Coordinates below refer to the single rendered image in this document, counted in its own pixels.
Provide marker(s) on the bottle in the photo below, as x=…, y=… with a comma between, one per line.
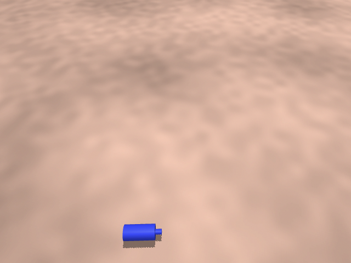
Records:
x=140, y=232

